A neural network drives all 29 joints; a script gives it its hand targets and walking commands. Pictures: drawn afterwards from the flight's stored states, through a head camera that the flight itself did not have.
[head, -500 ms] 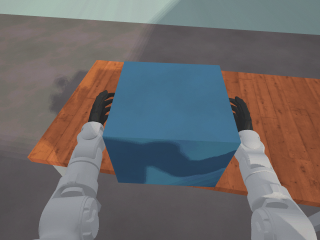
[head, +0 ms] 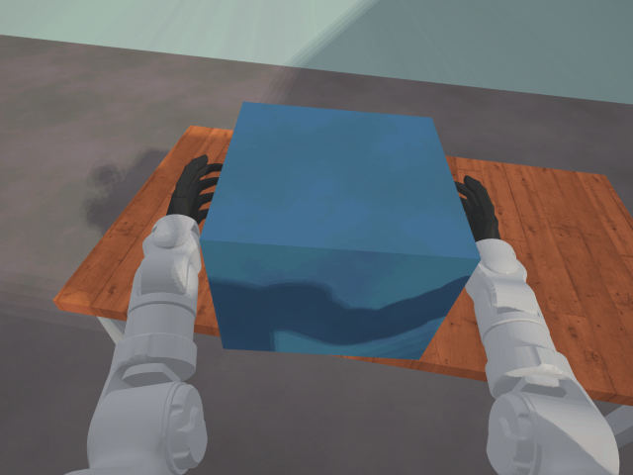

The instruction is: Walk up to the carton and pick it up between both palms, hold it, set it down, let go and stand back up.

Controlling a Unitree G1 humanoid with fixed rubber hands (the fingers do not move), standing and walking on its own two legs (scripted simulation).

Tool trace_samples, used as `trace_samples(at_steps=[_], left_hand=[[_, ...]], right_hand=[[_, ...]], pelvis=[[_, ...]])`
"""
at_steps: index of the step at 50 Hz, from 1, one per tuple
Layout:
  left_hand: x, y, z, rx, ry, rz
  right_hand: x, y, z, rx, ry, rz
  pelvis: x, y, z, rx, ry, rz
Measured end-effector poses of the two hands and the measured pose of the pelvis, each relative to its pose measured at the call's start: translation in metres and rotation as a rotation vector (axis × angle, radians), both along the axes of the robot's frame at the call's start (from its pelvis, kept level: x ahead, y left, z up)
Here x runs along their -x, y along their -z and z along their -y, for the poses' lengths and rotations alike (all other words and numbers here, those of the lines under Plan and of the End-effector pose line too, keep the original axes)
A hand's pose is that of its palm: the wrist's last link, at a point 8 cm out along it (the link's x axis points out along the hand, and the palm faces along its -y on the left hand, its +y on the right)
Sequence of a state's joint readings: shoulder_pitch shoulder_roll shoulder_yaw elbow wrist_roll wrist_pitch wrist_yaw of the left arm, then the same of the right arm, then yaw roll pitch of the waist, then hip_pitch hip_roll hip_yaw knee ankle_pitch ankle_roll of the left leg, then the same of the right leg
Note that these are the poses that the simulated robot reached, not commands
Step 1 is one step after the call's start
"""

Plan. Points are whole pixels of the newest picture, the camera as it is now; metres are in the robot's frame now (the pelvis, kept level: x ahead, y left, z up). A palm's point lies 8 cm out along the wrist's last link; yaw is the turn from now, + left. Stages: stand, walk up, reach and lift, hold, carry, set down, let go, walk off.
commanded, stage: reach and lift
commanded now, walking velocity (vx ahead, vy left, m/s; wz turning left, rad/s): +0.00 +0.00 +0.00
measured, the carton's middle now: (330, 229) +0.44 +0.01 +0.08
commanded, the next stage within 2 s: hold in 1.68 s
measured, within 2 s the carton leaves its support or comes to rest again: neither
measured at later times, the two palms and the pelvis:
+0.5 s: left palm (184, 214) +0.37 +0.19 +0.17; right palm (502, 224) +0.37 -0.19 +0.16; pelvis +0.01 -0.01 +0.00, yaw +1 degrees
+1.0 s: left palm (179, 196) +0.36 +0.18 +0.20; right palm (516, 205) +0.36 -0.20 +0.20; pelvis +0.00 -0.01 +0.00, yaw +0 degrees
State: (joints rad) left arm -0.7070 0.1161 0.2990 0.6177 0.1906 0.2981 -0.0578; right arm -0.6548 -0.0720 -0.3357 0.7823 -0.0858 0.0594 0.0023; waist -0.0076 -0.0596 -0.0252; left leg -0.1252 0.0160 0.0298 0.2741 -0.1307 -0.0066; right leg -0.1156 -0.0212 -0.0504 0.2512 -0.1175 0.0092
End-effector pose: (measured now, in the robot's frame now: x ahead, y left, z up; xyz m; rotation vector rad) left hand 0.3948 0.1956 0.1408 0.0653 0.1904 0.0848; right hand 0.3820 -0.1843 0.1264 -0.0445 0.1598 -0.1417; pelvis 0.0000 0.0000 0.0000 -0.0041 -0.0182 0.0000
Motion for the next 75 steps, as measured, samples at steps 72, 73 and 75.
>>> trace_samples(at_steps=[72, 73, 75], left_hand=[[0.031, -0.071, 0.010, 0.023, -0.033, 0.050], [0.031, -0.072, 0.011, 0.023, -0.033, 0.049], [0.032, -0.073, 0.011, 0.025, -0.033, 0.047]], right_hand=[[0.015, -0.088, 0.010, -0.050, -0.019, 0.062], [0.015, -0.089, 0.010, -0.051, -0.018, 0.061], [0.016, -0.090, 0.011, -0.054, -0.017, 0.060]], pelvis=[[-0.005, 0.000, 0.004, 0.007, 0.005, 0.065], [-0.005, 0.000, 0.004, 0.007, 0.005, 0.066], [-0.005, 0.000, 0.004, 0.007, 0.005, 0.065]])
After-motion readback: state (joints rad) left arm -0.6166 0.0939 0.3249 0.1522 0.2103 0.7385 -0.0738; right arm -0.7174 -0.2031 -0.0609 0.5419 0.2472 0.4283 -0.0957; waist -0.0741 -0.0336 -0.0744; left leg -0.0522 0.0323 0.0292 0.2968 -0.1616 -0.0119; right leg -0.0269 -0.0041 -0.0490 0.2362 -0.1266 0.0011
